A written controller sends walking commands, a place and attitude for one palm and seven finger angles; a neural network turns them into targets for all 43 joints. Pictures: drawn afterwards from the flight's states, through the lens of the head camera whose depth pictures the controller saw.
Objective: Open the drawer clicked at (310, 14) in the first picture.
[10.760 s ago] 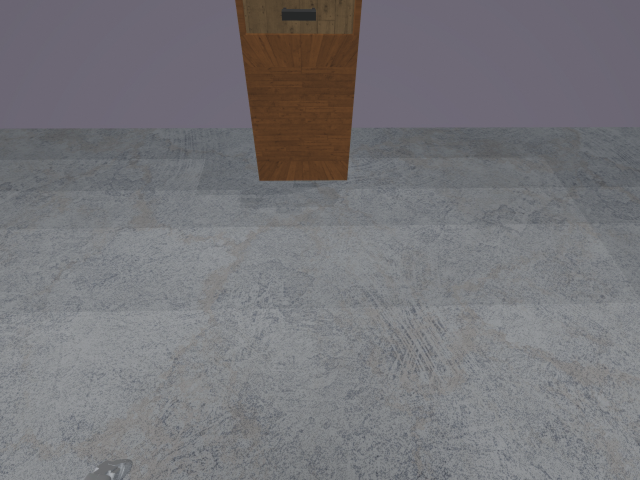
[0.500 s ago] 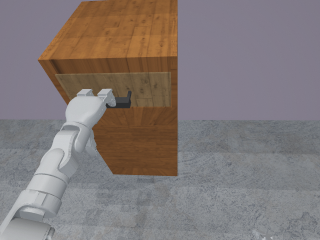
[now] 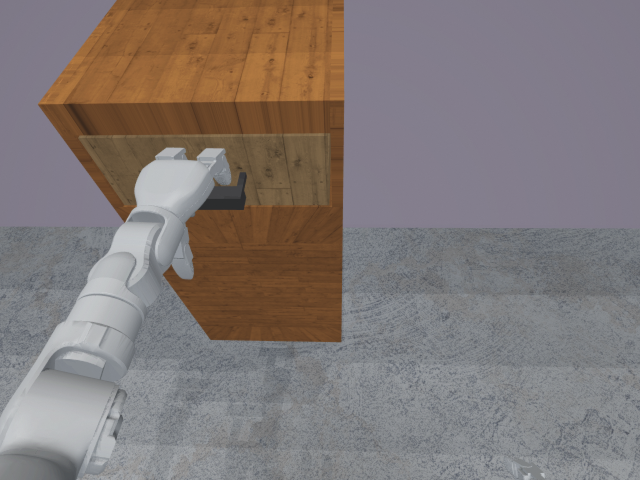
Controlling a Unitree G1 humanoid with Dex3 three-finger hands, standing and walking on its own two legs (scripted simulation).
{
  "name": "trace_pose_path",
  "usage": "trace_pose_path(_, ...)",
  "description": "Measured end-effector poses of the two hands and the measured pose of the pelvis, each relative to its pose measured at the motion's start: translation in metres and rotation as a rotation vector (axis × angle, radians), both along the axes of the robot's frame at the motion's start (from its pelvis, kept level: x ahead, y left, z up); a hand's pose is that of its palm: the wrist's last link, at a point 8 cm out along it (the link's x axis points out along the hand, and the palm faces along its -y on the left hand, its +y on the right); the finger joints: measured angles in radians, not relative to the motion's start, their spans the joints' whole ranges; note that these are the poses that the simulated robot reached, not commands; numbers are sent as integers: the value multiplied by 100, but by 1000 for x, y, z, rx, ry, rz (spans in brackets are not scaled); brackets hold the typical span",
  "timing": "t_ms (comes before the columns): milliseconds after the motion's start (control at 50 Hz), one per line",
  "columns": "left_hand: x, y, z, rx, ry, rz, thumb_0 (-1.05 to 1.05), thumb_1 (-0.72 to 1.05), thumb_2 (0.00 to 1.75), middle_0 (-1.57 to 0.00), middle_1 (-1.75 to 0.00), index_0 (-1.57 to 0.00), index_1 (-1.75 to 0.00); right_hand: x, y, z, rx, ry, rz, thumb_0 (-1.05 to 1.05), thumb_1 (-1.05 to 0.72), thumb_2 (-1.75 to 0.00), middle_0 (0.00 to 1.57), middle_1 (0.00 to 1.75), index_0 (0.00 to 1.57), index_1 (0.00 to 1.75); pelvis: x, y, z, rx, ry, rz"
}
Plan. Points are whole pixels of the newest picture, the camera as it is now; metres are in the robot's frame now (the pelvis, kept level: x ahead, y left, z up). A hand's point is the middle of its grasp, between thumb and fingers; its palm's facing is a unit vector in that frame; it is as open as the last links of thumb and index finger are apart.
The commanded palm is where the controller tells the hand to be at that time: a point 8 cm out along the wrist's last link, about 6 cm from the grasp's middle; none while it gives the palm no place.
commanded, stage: move the hooked fingers above the handle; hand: left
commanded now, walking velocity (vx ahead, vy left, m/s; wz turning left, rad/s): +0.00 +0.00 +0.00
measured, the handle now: (210, 187) +0.54 +0.21 +0.01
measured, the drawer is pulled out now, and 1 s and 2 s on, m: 0.00 0.00 0.00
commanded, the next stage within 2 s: none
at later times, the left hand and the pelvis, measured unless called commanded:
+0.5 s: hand (215, 182) +0.50 +0.18 +0.06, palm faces +0.01 -0.05 -1.00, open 13.8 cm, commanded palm +0.47 +0.21 +0.12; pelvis +0.00 +0.01 -0.01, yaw -2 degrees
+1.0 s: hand (205, 195) +0.48 +0.19 +0.06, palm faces -0.03 -0.04 -1.00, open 13.8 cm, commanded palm +0.47 +0.21 +0.12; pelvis -0.01 +0.01 -0.01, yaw +0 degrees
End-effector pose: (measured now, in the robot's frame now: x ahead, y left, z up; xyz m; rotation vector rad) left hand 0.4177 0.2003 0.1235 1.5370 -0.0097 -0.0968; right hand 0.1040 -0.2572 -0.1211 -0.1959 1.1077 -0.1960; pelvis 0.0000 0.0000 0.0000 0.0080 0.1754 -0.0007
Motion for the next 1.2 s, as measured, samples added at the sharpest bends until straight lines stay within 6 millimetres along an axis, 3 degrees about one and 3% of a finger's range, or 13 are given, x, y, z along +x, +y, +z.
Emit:
trace_pose_path(120, 18, 7, 5, 7, -64, 48, 0, -49, 30, -32, -120, -32, -120, -27, -3, -8, 6, 71, -38, 0, -91, -90, 20, 30, 20, 30, 1, 1, -3, -1, 36, -10)
trace_pose_path(220, 28, 17, -3, 42, -18, 116, 0, -49, 30, -31, -120, -32, -120, -52, -4, -13, 15, 141, -69, 0, -91, -90, 20, 30, 20, 29, 2, 2, -4, -3, 55, -12)
trace_pose_path(420, 48, -17, -12, -4, -1, -17, 0, -49, 30, -32, -120, -32, -120, -88, -8, -9, -30, 206, -121, 0, -91, -90, 20, 30, 20, 30, -2, 6, -7, -7, 77, -12)
trace_pose_path(560, 59, -21, -6, -7, -83, 11, 0, -49, 30, -39, -125, -32, -121, -104, -6, -13, -17, 225, -143, 0, -91, -90, 20, 30, 20, 29, -5, 8, -10, -5, 107, -34)
trace_pose_path(720, 51, 12, -8, 43, -6, 166, 0, -49, 30, -35, -123, -33, -121, -103, 0, -14, 7, 198, -162, 0, -91, -90, 20, 30, 20, 30, -9, 7, -7, -1, 93, -47)
trace_pose_path(800, 40, 23, -8, 49, 38, 144, 0, -49, 30, -33, -121, -32, -121, -98, -2, -10, -10, 185, -143, 0, -91, -90, 20, 30, 20, 30, -9, 7, -5, -6, 80, -33)
trace_pose_path(900, 31, 11, -12, 30, 49, 24, 0, -49, 30, -32, -121, -32, -120, -88, -7, -5, -46, 179, -105, 0, -91, -90, 20, 30, 21, 30, -10, 8, -6, -13, 67, -7)
trace_pose_path(1000, 40, -6, -12, -10, -32, -42, 0, -49, 30, -32, -121, -32, -120, -80, -12, -2, -74, 156, -90, 0, -91, -90, 20, 30, 20, 30, -12, 9, -9, -13, 86, -2)
trace_pose_path(1100, 57, -1, -2, -7, -115, 27, 0, -49, 30, -34, -122, -32, -120, -82, -9, -7, -60, 158, -100, 0, -91, -90, 20, 30, 20, 30, -10, 11, -12, -12, 114, -16)
trace_pose_path(1200, 59, -3, 1, 21, -82, 93, 0, -49, 30, -37, -125, -35, -125, -88, 1, -15, -7, 185, -116, 0, -91, -90, 20, 30, 20, 29, -7, 13, -10, -9, 112, -30)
